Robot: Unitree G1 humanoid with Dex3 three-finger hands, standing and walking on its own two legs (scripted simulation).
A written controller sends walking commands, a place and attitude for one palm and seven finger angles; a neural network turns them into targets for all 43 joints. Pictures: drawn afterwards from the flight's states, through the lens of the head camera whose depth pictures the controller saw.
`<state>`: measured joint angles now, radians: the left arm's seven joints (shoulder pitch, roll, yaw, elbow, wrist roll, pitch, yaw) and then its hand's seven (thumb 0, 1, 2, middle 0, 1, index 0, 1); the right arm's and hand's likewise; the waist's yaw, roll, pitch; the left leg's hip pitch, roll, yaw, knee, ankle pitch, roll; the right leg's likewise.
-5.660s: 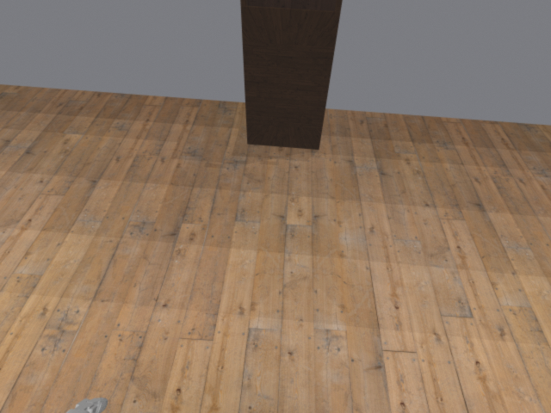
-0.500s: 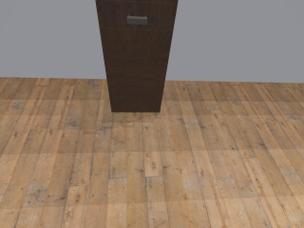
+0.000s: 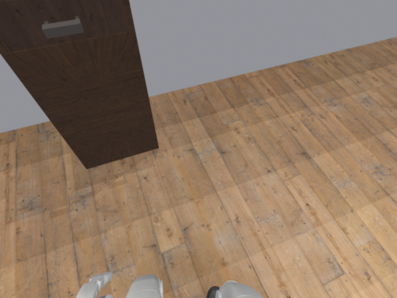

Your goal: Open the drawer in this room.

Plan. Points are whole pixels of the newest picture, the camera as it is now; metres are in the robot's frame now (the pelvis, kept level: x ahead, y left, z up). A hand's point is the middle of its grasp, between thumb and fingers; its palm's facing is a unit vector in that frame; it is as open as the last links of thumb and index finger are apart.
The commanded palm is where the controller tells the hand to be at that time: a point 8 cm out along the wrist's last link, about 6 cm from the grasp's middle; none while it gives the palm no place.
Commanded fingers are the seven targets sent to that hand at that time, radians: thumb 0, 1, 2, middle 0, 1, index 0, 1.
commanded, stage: walk to a spot facing it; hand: left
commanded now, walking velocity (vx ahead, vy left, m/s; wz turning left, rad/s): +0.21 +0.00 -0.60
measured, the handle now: (62, 25) +0.82 +0.44 +0.06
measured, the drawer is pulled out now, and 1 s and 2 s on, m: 0.00 0.00 0.00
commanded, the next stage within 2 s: turn to face it in 0.36 s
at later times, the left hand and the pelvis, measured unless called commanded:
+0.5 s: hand (85, 245) +0.24 +0.28 -0.15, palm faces -0.20 -0.95 -0.22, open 7.4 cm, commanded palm none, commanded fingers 0.00 0.90 0.90 -0.20 -0.30 -0.20 -0.30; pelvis +0.13 +0.08 +0.02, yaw -18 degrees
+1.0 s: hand (115, 232) +0.27 +0.22 -0.15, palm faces -0.12 -0.97 -0.19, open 7.3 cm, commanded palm none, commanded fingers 0.00 0.90 0.90 -0.20 -0.30 -0.20 -0.30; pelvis +0.13 +0.06 +0.01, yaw -6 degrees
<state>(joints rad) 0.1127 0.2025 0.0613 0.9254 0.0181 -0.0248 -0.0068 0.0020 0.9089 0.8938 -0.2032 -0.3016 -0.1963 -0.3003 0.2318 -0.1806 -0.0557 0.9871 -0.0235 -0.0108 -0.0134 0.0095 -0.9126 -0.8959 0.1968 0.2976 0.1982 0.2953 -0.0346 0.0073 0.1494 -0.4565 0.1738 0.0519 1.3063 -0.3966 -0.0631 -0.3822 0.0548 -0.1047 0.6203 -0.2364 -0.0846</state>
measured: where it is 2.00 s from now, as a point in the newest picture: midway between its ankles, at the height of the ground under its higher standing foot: outside the picture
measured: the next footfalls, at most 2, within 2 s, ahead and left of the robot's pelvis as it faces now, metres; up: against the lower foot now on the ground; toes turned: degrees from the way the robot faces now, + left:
left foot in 0.28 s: +0.23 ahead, +0.16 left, +0.00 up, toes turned -3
right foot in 0.72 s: +0.13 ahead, -0.08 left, +0.00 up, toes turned -22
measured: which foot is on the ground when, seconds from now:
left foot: up 0.00-0.26, down 0.28-0.74, up 0.76-1.00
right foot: down 0.00-0.28, up 0.30-0.70, down 0.72-1.00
